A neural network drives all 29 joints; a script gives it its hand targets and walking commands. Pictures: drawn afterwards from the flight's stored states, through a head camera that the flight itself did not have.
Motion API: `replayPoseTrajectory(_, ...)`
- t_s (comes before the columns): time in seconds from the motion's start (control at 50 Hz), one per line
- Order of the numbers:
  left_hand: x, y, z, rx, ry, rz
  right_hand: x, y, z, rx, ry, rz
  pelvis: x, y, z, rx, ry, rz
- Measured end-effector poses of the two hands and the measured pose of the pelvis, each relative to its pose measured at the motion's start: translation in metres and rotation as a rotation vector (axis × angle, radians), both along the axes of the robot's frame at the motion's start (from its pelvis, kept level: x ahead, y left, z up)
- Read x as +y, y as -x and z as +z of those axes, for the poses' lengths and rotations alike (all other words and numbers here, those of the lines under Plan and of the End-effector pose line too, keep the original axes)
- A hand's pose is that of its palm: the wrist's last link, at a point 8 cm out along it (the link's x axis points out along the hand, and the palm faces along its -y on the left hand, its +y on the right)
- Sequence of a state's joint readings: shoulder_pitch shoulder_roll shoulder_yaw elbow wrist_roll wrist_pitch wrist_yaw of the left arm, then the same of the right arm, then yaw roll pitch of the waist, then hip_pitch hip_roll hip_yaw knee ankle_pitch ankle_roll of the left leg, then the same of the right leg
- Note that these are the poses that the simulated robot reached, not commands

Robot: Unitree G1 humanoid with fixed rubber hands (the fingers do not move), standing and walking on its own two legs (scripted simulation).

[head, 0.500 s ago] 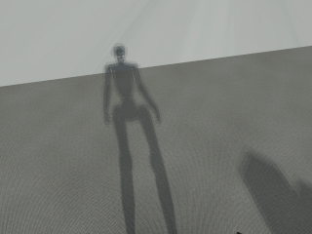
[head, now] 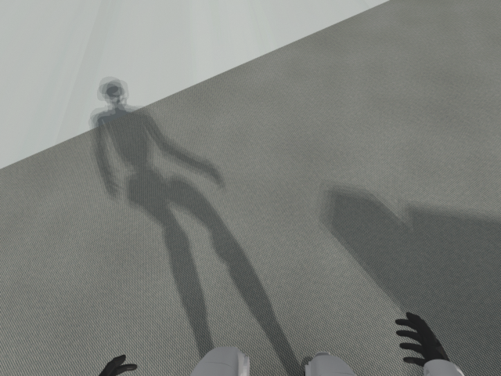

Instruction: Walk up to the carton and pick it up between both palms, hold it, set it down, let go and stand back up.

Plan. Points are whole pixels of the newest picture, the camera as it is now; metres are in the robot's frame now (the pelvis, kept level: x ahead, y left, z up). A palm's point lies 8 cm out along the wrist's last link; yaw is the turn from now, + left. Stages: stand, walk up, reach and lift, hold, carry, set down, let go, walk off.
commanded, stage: walk up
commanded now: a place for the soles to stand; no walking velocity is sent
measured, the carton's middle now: out of the picture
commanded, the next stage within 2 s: none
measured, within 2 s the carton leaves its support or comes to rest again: neither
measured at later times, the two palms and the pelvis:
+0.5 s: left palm (188, 348) +0.16 +0.15 -0.10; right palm out of the picture -0.09 -0.35 -0.09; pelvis -0.06 -0.06 +0.01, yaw -30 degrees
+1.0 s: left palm (335, 347) +0.18 -0.10 -0.12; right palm out of the picture -0.22 -0.45 -0.09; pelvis -0.07 -0.21 +0.00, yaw -54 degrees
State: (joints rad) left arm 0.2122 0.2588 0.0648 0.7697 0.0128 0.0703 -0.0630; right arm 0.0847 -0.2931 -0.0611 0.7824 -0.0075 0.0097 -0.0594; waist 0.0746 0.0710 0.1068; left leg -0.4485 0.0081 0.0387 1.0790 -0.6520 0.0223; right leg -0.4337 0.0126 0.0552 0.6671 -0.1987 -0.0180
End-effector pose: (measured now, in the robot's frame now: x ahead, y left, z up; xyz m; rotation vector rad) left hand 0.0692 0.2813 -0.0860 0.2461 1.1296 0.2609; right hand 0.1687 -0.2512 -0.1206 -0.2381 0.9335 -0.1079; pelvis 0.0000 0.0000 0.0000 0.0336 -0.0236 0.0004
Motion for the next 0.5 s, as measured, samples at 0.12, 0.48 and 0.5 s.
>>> replayPoseTrajectory(0.12, -0.031, -0.032, -0.017, -0.035, 0.076, -0.156, -0.022, 0.066, 0.015, 0.051, 0.035, -0.112, -0.018, 0.013, 0.002, 0.012, 0.021, -0.101)
replayPoseTrajectory(0.48, -0.118, -0.095, -0.009, -0.004, 0.067, -0.604, -0.096, 0.249, 0.036, 0.014, 0.118, -0.555, -0.059, 0.056, 0.007, -0.024, -0.004, -0.490)
replayPoseTrajectory(0.5, -0.128, -0.094, -0.010, 0.007, 0.066, -0.626, -0.101, 0.257, 0.033, 0.013, 0.112, -0.565, -0.065, 0.060, 0.006, -0.027, -0.012, -0.515)
